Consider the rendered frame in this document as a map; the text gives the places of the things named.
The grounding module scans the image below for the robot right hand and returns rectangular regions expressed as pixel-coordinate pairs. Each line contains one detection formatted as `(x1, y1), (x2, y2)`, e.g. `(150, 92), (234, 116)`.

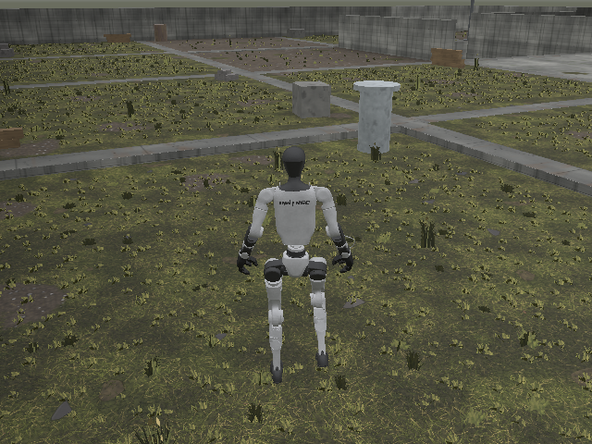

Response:
(332, 252), (353, 273)

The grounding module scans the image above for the robot right forearm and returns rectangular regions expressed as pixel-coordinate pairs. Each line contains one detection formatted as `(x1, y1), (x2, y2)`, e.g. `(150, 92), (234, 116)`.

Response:
(331, 223), (351, 258)

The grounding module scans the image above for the robot left hand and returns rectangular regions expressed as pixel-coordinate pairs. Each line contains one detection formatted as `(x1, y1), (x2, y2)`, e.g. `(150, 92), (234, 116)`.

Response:
(237, 255), (258, 275)

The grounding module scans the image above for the robot right upper arm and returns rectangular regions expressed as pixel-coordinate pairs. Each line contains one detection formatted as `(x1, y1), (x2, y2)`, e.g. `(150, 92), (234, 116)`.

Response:
(314, 186), (340, 238)

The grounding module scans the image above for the robot left upper arm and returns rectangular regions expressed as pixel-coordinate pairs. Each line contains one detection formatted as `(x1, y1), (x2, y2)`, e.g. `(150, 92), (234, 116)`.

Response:
(248, 187), (276, 239)

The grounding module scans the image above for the robot torso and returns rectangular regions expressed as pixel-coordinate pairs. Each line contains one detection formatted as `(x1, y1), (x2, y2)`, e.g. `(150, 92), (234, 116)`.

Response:
(273, 182), (317, 278)

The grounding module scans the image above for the robot right thigh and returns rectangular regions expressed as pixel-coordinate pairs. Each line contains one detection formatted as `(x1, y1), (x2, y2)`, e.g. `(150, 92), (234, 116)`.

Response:
(308, 257), (327, 308)

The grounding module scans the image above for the robot left forearm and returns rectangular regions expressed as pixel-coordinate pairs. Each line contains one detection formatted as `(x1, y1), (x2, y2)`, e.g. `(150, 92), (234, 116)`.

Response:
(239, 224), (258, 259)

